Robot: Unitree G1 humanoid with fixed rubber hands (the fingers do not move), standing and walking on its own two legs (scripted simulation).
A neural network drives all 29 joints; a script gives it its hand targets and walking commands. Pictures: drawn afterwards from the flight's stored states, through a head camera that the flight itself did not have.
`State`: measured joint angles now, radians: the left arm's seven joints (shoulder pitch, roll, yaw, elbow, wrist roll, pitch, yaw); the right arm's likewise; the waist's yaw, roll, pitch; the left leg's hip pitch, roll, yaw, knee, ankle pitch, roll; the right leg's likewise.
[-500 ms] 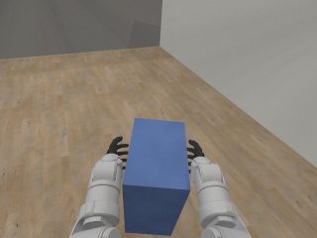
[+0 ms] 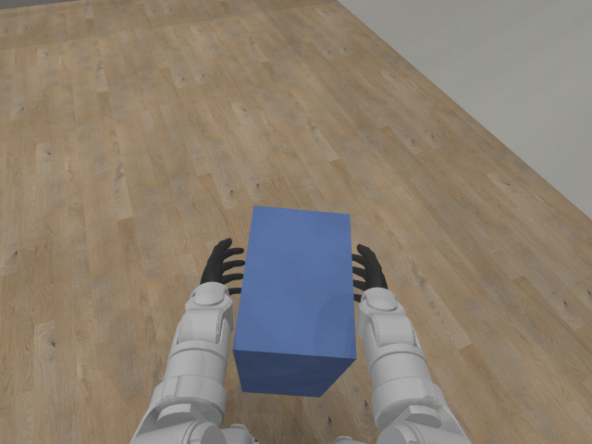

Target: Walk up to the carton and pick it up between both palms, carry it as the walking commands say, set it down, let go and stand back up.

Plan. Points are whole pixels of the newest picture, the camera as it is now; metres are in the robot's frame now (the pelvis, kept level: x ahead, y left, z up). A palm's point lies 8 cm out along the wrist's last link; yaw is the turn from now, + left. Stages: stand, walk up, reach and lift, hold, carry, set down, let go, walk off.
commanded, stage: set down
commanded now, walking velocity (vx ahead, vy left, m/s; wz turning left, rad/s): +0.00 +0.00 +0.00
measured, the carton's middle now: (290, 312) +0.33 +0.02 -0.10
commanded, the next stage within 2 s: none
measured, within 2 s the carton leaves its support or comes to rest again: neither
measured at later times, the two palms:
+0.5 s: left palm (224, 314) +0.33 +0.14 -0.12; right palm (359, 310) +0.36 -0.10 -0.12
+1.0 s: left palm (228, 322) +0.36 +0.15 -0.22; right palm (346, 319) +0.38 -0.09 -0.22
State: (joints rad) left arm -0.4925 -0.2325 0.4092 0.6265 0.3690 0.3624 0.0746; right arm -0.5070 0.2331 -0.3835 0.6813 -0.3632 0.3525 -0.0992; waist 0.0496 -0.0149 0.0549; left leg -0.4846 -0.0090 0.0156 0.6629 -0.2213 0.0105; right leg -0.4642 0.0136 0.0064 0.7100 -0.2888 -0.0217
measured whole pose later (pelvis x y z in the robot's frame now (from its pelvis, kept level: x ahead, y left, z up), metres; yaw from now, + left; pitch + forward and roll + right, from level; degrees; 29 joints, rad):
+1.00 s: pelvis -0.03 +0.01 -0.11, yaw -1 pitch +28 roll -1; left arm -0.66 -0.06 0.16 0.75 0.05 -0.04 0.27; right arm -0.74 -0.01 -0.03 0.85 -0.01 -0.03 -0.22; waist 0.05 0.01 0.07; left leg -1.36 0.00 0.00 1.24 -0.37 0.02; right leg -1.32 0.04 0.00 1.25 -0.43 -0.01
